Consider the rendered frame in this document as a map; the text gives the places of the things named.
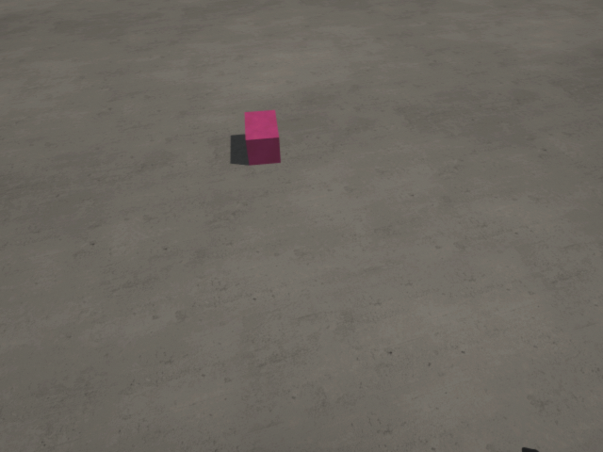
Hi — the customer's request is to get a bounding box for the carton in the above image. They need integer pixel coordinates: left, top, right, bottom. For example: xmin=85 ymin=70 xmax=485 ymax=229
xmin=245 ymin=110 xmax=281 ymax=166

